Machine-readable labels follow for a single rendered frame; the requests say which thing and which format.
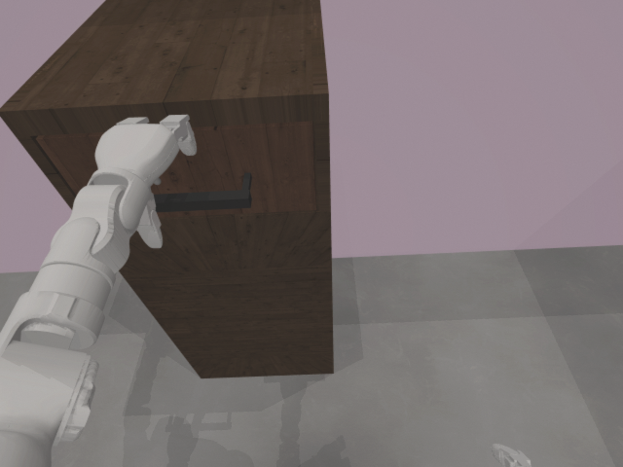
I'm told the right robot hand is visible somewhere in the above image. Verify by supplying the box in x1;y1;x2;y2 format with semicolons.
492;444;531;467

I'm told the cabinet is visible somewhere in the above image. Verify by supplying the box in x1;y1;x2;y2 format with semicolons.
0;0;334;378

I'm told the left robot forearm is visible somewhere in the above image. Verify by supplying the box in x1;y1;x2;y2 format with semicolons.
0;167;150;357

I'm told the drawer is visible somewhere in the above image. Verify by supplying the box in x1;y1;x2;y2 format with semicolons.
36;121;316;218

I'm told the left robot hand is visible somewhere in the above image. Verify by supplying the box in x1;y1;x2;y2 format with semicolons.
95;115;197;248

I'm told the robot left upper arm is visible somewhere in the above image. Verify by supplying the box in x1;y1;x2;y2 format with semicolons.
0;341;99;467

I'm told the handle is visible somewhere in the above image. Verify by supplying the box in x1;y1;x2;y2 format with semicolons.
154;172;252;212

